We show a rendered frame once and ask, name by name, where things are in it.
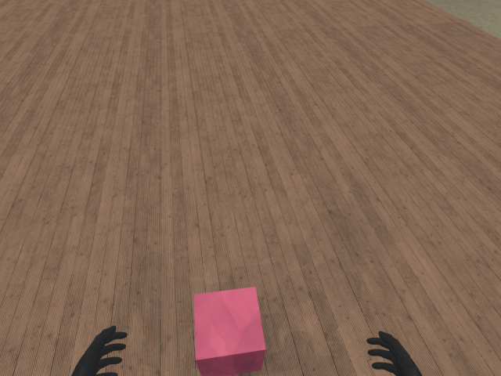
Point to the right robot hand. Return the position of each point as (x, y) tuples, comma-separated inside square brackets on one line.
[(402, 365)]

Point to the left robot hand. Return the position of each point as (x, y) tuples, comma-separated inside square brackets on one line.
[(90, 363)]

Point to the carton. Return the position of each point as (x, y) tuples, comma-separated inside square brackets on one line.
[(228, 332)]

